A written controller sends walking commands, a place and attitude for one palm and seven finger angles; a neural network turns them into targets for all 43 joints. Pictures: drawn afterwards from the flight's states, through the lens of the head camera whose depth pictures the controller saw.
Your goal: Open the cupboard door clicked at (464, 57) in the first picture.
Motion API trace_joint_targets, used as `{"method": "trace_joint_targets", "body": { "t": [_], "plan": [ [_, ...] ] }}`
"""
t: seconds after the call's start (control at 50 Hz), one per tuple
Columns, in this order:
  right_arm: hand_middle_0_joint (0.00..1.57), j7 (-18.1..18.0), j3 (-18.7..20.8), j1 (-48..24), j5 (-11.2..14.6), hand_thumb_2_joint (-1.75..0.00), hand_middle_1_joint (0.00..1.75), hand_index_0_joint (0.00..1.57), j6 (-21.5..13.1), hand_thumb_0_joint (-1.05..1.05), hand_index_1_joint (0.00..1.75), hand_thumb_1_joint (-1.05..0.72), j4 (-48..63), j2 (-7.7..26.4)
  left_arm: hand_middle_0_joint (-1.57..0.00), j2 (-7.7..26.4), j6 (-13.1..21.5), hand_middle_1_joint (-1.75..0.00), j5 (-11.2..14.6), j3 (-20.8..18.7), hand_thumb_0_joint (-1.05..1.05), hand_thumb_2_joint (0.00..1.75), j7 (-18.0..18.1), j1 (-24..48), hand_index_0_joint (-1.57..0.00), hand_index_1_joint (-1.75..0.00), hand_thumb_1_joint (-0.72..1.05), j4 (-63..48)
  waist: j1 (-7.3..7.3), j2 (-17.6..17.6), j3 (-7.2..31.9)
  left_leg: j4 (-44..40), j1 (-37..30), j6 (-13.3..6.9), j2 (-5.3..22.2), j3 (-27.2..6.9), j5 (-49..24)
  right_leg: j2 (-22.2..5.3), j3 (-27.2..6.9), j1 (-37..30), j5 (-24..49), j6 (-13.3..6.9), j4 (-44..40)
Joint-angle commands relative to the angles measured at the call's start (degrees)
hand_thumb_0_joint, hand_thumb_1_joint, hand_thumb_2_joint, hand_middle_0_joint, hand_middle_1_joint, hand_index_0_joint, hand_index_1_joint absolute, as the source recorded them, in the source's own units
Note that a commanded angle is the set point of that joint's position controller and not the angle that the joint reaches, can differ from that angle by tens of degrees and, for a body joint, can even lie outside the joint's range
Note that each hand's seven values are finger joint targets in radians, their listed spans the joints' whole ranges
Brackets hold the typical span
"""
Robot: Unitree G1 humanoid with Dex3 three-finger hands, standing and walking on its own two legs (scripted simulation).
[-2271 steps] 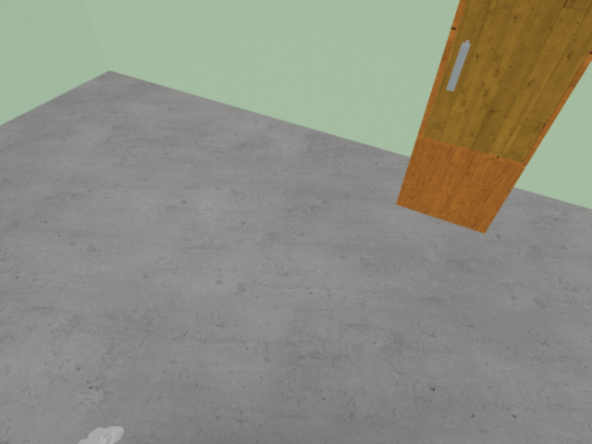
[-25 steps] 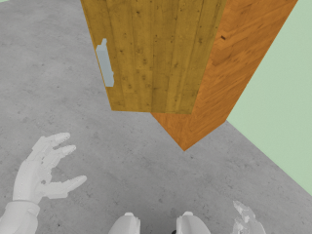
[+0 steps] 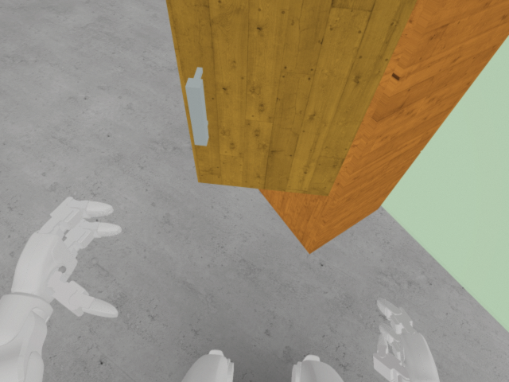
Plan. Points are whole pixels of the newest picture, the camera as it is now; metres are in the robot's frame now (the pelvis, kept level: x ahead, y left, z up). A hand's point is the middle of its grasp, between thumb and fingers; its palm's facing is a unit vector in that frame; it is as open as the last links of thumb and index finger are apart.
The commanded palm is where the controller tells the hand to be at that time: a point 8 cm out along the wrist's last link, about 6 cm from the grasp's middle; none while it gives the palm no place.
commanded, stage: raise the hand with hooked fingers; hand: left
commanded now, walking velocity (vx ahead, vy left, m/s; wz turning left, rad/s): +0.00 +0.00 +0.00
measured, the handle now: (200, 107) +0.60 +0.16 +0.03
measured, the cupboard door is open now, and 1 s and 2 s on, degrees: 51 51 51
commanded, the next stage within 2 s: move the hooked fingers beside the handle in 0.72 s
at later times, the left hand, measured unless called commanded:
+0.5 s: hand (99, 238) +0.29 +0.25 +0.05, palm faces -0.03 -1.00 -0.04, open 14.0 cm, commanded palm +0.27 +0.30 +0.06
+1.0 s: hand (107, 230) +0.31 +0.24 +0.05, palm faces -0.01 -1.00 -0.04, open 14.0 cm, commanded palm +0.30 +0.29 +0.06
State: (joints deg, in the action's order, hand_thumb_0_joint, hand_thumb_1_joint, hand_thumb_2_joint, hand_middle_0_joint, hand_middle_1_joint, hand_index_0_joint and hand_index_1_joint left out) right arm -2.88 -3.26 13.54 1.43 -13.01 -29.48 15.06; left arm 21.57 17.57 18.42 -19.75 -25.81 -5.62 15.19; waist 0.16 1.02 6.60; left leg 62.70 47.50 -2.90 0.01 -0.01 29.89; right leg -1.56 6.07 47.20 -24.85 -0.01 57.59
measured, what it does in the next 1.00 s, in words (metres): stands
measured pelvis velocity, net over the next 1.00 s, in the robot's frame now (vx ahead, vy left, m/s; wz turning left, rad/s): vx -0.01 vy -0.03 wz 0.00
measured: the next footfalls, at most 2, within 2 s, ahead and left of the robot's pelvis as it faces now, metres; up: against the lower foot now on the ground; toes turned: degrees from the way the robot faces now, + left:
none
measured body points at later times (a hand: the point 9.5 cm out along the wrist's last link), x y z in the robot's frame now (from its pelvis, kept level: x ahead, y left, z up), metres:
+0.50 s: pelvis +0.00 -0.02 +0.01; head +0.08 +0.00 +0.45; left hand +0.29 +0.30 +0.06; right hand +0.15 -0.27 -0.07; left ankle +0.01 +0.08 -0.67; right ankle +0.03 -0.13 -0.67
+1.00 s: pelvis -0.01 -0.03 +0.00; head +0.08 -0.01 +0.44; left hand +0.30 +0.30 +0.06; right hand +0.15 -0.28 -0.08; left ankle +0.01 +0.08 -0.67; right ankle +0.03 -0.13 -0.67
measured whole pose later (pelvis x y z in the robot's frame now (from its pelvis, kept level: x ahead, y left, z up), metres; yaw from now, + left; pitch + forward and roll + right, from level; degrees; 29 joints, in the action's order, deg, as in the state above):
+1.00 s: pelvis -0.01 -0.03 +0.00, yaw +0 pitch +15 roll -2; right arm -4.1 -3.1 14.8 1.8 -11.7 -32.1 16.4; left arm 24.6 20.4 19.6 -25.0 -31.4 8.4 31.2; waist -0.9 0.7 5.8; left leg 62.2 48.0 -0.9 1.3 -0.5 29.1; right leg -0.2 6.5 48.5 -24.8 -2.2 58.3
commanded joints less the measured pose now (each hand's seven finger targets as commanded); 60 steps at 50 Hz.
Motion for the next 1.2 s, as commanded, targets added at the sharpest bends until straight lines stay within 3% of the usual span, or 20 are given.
{"method": "trace_joint_targets", "body": {
  "t": [0.0,0.06,0.18,0.2,0.28,0.34,0.36,0.44,0.52,0.66,0.7,0.78,0.86,0.94,1.0,1.06,1.12,1.18],
  "plan": [
    [0.20,-1.5,5.0,2.2,0.4,-0.90,0.30,0.20,-2.4,0.00,0.30,-0.90,6.4,9.8,-0.30,14.1,3.6,-1.20,2.5,-8.1,0.00,0.30,-1.9,11.1,-0.30,-1.20,-0.50,-11.6,-0.31,5.6,17.9,-11.5,-13.8,4.5,0.5,-4.8,-26.4,3.1,-1.3,-9.0,12.3,-2.1,-4.7],
    [0.20,-1.5,4.8,2.4,0.0,-0.90,0.30,0.20,-2.3,0.00,0.30,-0.90,5.9,9.7,-0.30,16.0,4.6,-1.20,3.5,-10.6,0.00,0.30,-1.9,12.1,-0.30,-1.20,-0.50,-10.2,0.15,5.1,17.8,-11.0,-13.3,4.6,0.5,-4.6,-27.8,3.5,-1.3,-9.5,13.5,-2.3,-4.3],
    [0.20,-1.4,4.8,2.5,0.7,-0.90,0.30,0.20,-1.4,0.00,0.30,-0.90,5.2,10.1,-0.30,15.4,2.9,-1.20,3.5,-9.7,0.00,0.30,-4.7,14.2,-0.30,-1.20,-0.50,-2.4,-0.71,5.6,15.3,-11.8,-11.2,3.8,0.4,-3.6,-23.9,3.1,-1.8,-9.7,12.1,-2.2,-5.8],
    [0.20,-1.4,4.9,2.7,0.7,-0.90,0.30,0.20,-1.3,0.00,0.30,-0.90,5.3,10.4,-0.30,16.7,2.5,-1.20,3.6,-10.4,0.00,0.30,-5.1,15.1,-0.30,-1.20,-0.50,-2.4,-0.68,5.4,15.8,-12.1,-11.4,3.7,0.4,-3.8,-23.7,3.0,-1.8,-9.8,11.9,-2.1,-6.1],
    [0.20,-1.0,5.1,3.5,0.6,-0.90,0.30,0.20,-1.5,0.00,0.30,-0.90,6.0,10.3,-0.30,15.7,2.0,-1.20,4.2,-9.8,0.00,0.30,-6.6,12.3,-0.30,-1.20,-0.50,-2.8,-0.22,4.2,18.9,-11.7,-12.7,3.3,0.4,-3.4,-27.7,3.1,-2.2,-12.1,15.1,-2.0,-6.3],
    [0.20,-0.7,5.2,3.0,0.6,-0.90,0.30,0.20,-1.4,0.00,0.30,-0.90,6.2,10.2,-0.30,16.2,3.5,-1.20,4.6,-10.6,0.00,0.30,-5.6,12.5,-0.30,-1.20,-0.50,-3.1,-0.42,2.3,16.3,-11.9,-9.7,2.6,0.1,-2.9,-22.5,3.0,-2.6,-12.2,12.8,-1.9,-6.9],
    [0.20,-0.7,5.1,2.9,0.3,-0.90,0.30,0.20,-1.5,0.00,0.30,-0.90,6.2,10.3,-0.30,17.4,4.1,-1.20,4.8,-11.8,0.00,0.30,-5.2,13.6,-0.30,-1.20,-0.50,-3.4,-0.13,2.7,15.9,-11.5,-8.9,2.6,0.0,-2.9,-22.4,3.2,-2.7,-12.4,12.9,-2.3,-6.4],
    [0.20,-0.6,5.1,2.9,0.5,-0.90,0.30,0.20,-1.1,0.00,0.30,-0.90,6.1,9.8,-0.30,17.1,5.5,-1.20,4.0,-11.7,0.00,0.30,-3.5,13.8,-0.30,-1.20,-0.50,-2.7,-0.42,4.7,14.3,-12.3,-8.2,2.3,-0.1,-2.2,-18.2,2.8,-3.4,-11.7,9.4,-2.0,-7.5],
    [0.20,-0.7,5.1,3.2,0.6,-0.90,0.30,0.20,-1.2,0.00,0.30,-0.90,6.1,9.6,-0.30,17.3,6.2,-1.20,3.5,-10.9,0.00,0.30,-3.8,14.0,-0.30,-1.20,-0.50,-5.4,-0.33,7.1,17.6,-12.1,-10.3,2.2,-0.1,-1.9,-21.3,2.6,-3.9,-13.7,12.7,-2.0,-7.1],
    [0.20,-1.3,4.7,2.3,0.7,-0.90,0.30,0.20,-0.9,0.00,0.30,-0.90,6.1,9.6,-0.30,16.6,5.4,-1.20,4.8,-11.0,0.00,0.30,-4.8,15.5,-0.30,-1.20,-0.50,-0.9,-1.24,2.5,13.2,-11.3,-5.4,1.6,-0.2,-1.5,-15.1,2.5,-5.5,-13.9,8.0,-1.8,-8.9],
    [0.20,-1.3,4.6,2.5,0.8,-0.90,0.30,0.20,-0.9,0.00,0.30,-0.90,5.9,9.6,-0.30,16.3,5.4,-1.20,4.7,-11.0,0.00,0.30,-5.2,15.4,-0.30,-1.20,-0.50,0.2,-1.11,1.4,14.1,-11.3,-5.3,1.4,-0.3,-1.4,-15.1,2.3,-5.8,-14.6,8.3,-1.6,-9.0],
    [0.20,-1.3,4.5,2.5,0.8,-0.90,0.30,0.20,-1.1,0.00,0.30,-0.90,6.0,9.4,-0.30,16.2,5.6,-1.20,4.1,-10.1,0.00,0.30,-5.6,16.2,-0.30,-1.20,-0.50,-0.8,-0.83,4.0,15.2,-11.1,-6.5,1.5,-0.2,-1.2,-16.5,2.3,-5.8,-14.5,9.9,-1.8,-8.4],
    [0.20,-2.0,4.3,2.6,0.6,-0.90,0.30,0.20,-1.0,0.00,0.30,-0.90,4.8,9.7,-0.30,18.2,6.1,-1.20,3.2,-10.0,0.00,0.30,-5.2,25.2,-0.30,-1.20,-0.50,1.1,-2.75,2.9,12.6,-9.8,-4.2,1.3,0.1,-1.6,-13.5,2.5,-6.3,-11.4,6.5,-1.7,-8.1],
    [0.20,-2.4,4.1,2.9,0.8,-0.90,0.30,0.20,-1.3,0.00,0.30,-0.90,3.8,9.7,-0.30,18.8,6.6,-1.20,2.5,-9.9,0.00,0.30,-5.0,31.0,-0.30,-1.20,-0.50,4.8,-2.74,3.9,14.9,-9.5,-3.8,1.3,0.0,-1.5,-11.9,2.1,-6.9,-11.3,4.5,-1.6,-8.0],
    [0.20,-2.7,4.0,3.8,0.9,-0.90,0.30,0.20,-0.8,0.00,0.30,-0.90,2.9,10.1,-0.30,21.3,5.6,-1.20,1.5,-10.7,0.00,0.30,-5.8,34.7,-0.30,-1.20,-0.50,9.5,-2.88,3.8,16.6,-8.9,-3.1,1.3,0.2,-1.5,-12.7,2.1,-7.2,-11.4,5.9,-1.6,-7.3],
    [0.20,-2.5,4.1,4.5,0.8,-0.90,0.30,0.20,-0.4,0.00,0.30,-0.90,2.9,10.3,-0.30,21.0,4.6,-1.20,0.5,-9.0,0.00,0.30,-6.1,38.6,-0.30,-1.20,-0.50,10.7,-2.75,6.6,19.1,-9.0,-5.1,1.4,0.2,-1.7,-15.5,2.3,-6.2,-10.8,9.1,-2.0,-5.8],
    [0.20,-2.0,4.3,5.6,0.8,-0.90,0.30,0.20,0.5,0.00,0.30,-0.90,3.0,10.3,-0.30,21.2,3.6,-1.20,0.2,-9.6,0.00,0.30,-5.5,38.1,-0.30,-1.20,-0.50,13.1,-2.43,4.4,20.8,-9.2,-5.4,1.6,0.3,-1.6,-18.0,2.3,-5.7,-11.7,12.2,-1.5,-5.7],
    [0.20,-1.3,4.5,6.5,0.6,-0.90,0.30,0.20,1.3,0.00,0.30,-0.90,3.4,10.4,-0.30,23.1,3.9,-1.20,0.0,-11.8,0.00,0.30,-4.2,37.9,-0.30,-1.20,-0.50,13.2,-1.46,4.9,22.7,-9.3,-6.0,1.9,0.4,-1.6,-21.1,2.6,-5.2,-12.7,14.8,-1.7,-4.7]
  ]
}}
